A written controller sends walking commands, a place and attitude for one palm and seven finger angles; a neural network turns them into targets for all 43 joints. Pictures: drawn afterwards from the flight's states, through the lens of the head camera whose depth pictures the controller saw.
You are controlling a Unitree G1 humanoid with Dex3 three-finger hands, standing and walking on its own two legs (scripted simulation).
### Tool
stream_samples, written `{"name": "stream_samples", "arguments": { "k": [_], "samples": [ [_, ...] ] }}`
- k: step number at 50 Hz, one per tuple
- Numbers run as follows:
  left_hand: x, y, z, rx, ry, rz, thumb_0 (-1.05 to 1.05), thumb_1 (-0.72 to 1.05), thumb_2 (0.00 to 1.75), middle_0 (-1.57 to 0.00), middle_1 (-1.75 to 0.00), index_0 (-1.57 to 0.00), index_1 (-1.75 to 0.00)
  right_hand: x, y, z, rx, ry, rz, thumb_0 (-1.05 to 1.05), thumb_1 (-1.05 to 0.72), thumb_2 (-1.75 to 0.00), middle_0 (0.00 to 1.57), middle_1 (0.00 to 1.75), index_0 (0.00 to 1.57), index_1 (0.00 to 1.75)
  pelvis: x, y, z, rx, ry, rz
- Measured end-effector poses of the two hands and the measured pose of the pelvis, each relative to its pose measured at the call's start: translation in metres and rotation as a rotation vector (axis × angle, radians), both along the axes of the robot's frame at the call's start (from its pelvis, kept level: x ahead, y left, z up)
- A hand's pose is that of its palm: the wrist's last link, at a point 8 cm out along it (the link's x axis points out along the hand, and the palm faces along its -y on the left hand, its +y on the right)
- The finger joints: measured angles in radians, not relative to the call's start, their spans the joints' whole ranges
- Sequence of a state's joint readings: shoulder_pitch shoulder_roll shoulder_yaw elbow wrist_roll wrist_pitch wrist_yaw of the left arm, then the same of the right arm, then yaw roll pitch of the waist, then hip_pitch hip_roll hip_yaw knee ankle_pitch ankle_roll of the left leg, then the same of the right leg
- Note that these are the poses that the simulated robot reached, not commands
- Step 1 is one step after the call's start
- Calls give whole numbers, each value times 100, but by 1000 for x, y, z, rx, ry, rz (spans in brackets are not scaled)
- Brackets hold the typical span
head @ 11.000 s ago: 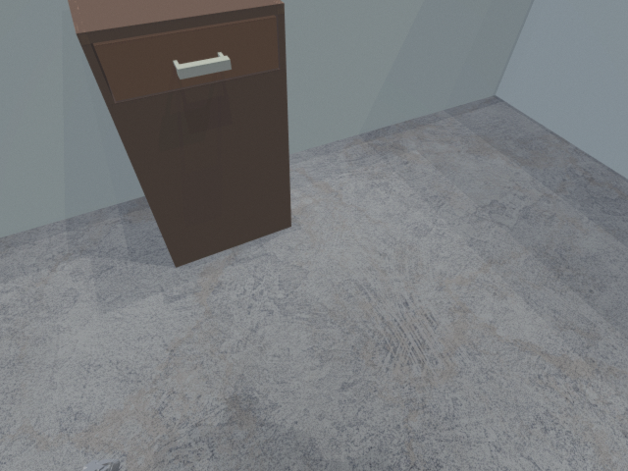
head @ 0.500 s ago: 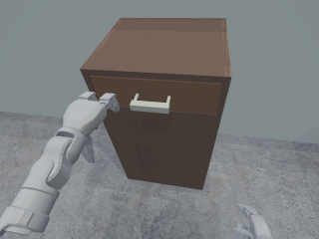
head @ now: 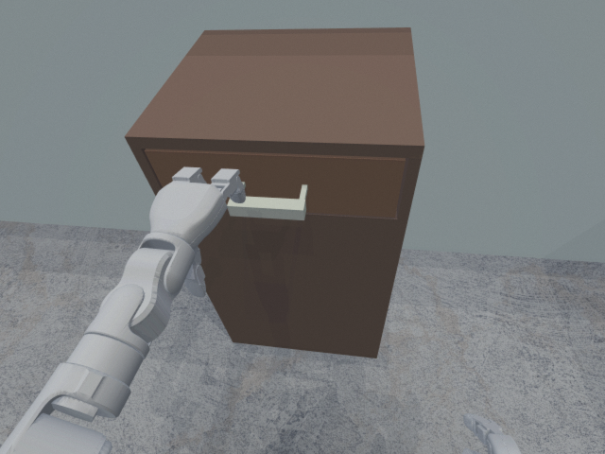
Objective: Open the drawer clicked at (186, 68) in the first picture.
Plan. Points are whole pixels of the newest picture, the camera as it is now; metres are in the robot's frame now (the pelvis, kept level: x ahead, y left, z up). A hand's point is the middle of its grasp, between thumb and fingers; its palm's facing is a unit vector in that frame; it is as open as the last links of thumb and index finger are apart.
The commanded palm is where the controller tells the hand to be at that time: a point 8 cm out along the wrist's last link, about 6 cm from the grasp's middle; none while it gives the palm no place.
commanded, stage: move the hooked fingers above the handle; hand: left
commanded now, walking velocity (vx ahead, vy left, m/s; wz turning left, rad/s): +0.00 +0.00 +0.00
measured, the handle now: (269, 198) +0.52 +0.12 +0.01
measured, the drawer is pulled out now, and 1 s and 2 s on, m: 0.00 0.00 0.00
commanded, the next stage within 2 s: none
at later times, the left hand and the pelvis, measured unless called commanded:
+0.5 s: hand (251, 210) +0.43 +0.13 +0.08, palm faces +0.02 -0.04 -1.00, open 13.8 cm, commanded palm +0.42 +0.14 +0.14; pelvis +0.01 +0.00 -0.01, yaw +0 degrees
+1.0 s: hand (268, 192) +0.48 +0.11 +0.07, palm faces +0.02 -0.04 -1.00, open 13.8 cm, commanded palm +0.45 +0.13 +0.13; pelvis +0.01 -0.01 -0.01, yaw -2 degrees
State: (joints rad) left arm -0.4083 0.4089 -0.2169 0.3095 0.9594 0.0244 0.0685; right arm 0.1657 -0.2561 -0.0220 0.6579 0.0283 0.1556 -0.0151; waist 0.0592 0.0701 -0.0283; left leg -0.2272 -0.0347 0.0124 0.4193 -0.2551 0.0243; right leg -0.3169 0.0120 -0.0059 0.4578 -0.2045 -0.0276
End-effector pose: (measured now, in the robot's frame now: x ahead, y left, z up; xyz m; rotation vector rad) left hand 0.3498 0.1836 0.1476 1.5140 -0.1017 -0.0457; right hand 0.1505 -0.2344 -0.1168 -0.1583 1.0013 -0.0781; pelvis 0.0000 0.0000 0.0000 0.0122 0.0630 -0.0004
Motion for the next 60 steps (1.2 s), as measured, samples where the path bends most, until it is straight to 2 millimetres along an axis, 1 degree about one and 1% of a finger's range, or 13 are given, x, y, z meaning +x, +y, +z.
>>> {"name": "stream_samples", "arguments": {
  "k": [5,11,21,25,34,43,48,51,56,60],
  "samples": [
    [13,-12,-1,-3,-3,-18,0,-49,30,-32,-120,-32,-120,4,2,-1,7,-4,-8,1,-90,-90,19,30,20,30,4,0,-1,1,11,-3],
    [30,-19,-5,4,7,-1,0,-49,30,-32,-120,-32,-120,6,4,-2,17,1,-17,1,-90,-90,19,30,20,30,8,0,-2,1,24,-5],
    [48,-42,-12,15,15,-31,0,-49,30,-32,-120,-32,-120,-4,1,-8,14,42,-39,1,-90,-90,19,30,20,30,12,-1,-4,3,45,-2],
    [58,-51,-14,16,11,-32,0,-49,30,-32,-120,-32,-120,-12,-3,-12,10,62,-55,1,-90,-90,19,30,20,30,12,-2,-5,4,53,-5],
    [84,-54,-20,39,39,6,0,-49,30,-32,-120,-32,-120,-40,-16,-17,-15,116,-113,1,-90,-90,20,30,20,30,11,-6,-7,5,83,-8],
    [103,-74,-27,21,33,-30,0,-49,30,-32,-120,-32,-120,-76,-30,-22,-43,191,-166,1,-90,-90,19,30,20,30,10,-8,-9,7,118,-15],
    [108,-74,-25,12,9,-8,0,-49,30,-35,-122,-32,-120,-90,-32,-24,-40,215,-200,1,-90,-90,19,30,20,30,12,-8,-9,9,127,-34],
    [107,-65,-25,18,17,34,0,-49,30,-35,-123,-32,-120,-92,-32,-24,-34,218,-210,1,-90,-90,19,30,20,30,12,-9,-8,10,122,-39],
    [100,-51,-25,40,48,62,0,-49,30,-34,-122,-32,-120,-86,-31,-22,-31,197,-199,1,-90,-90,19,30,20,30,11,-9,-7,7,111,-31],
    [92,-51,-27,38,66,24,0,-49,30,-33,-121,-32,-120,-74,-31,-19,-41,170,-171,1,-90,-90,20,30,20,30,9,-9,-7,4,101,-14]
  ]
}}
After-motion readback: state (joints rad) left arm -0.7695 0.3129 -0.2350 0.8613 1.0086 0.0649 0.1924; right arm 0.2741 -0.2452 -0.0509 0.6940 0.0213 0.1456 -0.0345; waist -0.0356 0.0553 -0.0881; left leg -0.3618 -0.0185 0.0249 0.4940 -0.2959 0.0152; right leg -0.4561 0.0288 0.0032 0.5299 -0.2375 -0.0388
